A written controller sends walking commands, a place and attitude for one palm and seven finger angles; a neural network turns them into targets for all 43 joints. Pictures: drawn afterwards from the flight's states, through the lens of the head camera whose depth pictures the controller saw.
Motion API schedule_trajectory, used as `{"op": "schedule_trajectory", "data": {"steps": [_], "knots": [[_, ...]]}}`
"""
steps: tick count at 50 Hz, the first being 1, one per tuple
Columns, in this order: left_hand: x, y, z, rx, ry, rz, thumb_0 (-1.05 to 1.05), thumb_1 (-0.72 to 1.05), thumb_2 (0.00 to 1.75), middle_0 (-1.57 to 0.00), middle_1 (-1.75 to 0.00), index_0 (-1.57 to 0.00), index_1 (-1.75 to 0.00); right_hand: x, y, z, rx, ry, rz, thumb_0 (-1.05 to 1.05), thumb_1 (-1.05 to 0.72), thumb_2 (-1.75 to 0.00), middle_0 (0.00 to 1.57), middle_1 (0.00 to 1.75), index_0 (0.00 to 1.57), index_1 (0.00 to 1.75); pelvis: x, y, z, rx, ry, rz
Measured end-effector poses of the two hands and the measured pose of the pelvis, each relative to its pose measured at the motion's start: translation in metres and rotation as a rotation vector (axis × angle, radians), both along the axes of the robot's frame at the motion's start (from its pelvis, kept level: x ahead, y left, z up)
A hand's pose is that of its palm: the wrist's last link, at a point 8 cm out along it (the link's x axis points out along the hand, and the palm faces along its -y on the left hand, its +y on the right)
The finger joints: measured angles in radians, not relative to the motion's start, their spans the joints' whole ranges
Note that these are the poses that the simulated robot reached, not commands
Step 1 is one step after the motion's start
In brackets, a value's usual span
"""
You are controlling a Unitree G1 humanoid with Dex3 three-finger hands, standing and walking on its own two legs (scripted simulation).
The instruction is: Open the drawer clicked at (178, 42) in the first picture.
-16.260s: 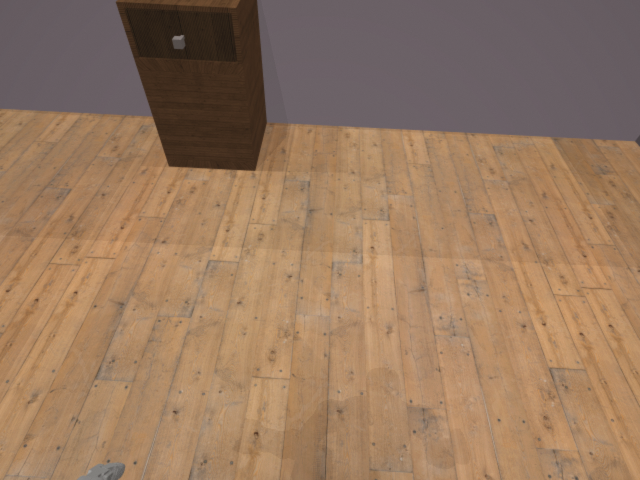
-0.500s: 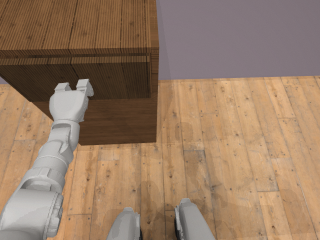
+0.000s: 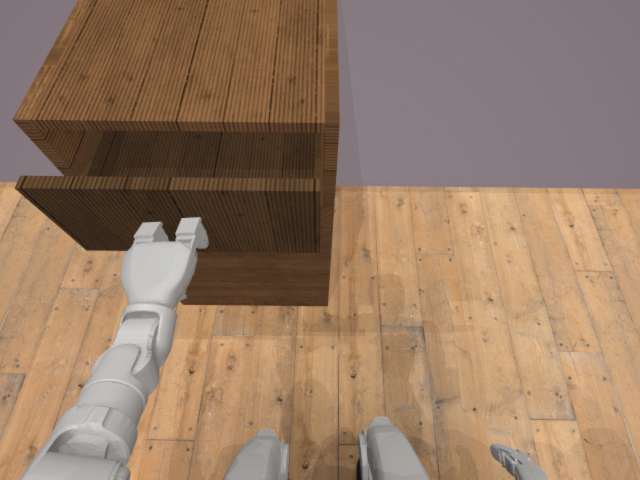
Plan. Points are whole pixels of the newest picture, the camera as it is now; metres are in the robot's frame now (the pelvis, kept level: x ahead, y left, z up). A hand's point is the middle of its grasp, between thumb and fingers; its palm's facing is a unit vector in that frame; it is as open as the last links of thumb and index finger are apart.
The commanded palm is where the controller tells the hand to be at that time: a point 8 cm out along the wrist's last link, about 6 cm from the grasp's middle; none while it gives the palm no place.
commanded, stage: pull the drawer open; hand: left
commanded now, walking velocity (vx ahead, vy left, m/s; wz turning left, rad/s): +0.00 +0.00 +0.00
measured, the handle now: (183, 247) +0.42 +0.21 -0.04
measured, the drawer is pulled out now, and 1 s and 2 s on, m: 0.10 0.20 0.30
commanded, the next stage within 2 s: open the thumb to release the handle in 1.86 s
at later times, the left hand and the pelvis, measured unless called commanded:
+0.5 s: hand (168, 322) +0.32 +0.21 -0.06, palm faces -0.03 -0.04 -1.00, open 6.9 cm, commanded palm +0.28 +0.21 +0.00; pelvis -0.01 +0.00 +0.00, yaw +0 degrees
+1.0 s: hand (161, 362) +0.27 +0.21 -0.06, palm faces -0.03 -0.05 -1.00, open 6.9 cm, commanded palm +0.23 +0.22 +0.00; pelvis -0.01 -0.01 +0.00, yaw +0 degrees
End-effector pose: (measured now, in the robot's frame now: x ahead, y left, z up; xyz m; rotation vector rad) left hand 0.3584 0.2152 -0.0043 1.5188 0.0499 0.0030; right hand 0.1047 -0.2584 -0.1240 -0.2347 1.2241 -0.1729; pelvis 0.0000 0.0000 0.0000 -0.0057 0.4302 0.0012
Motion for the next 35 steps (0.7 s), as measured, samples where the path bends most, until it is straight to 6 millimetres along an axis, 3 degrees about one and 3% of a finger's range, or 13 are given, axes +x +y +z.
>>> {"op": "schedule_trajectory", "data": {"steps": [23,35], "knots": [[-0.052,-0.001,0.0,0.011,0.002,0.016,0.03,0.58,0.74,-0.41,-1.35,-0.3,-1.35,0.006,0.001,0.004,0.009,-0.075,0.01,0.01,-0.91,-0.9,0.2,0.3,0.2,0.3,-0.009,-0.003,0.002,0.008,-0.047,-0.002],[-0.09,-0.002,0.0,0.012,-0.002,0.032,0.03,0.58,0.74,-0.41,-1.35,-0.3,-1.35,0.027,0.003,0.009,0.015,-0.139,0.047,0.01,-0.91,-0.9,0.2,0.3,0.2,0.3,-0.007,-0.005,0.002,0.009,-0.067,0.002]]}}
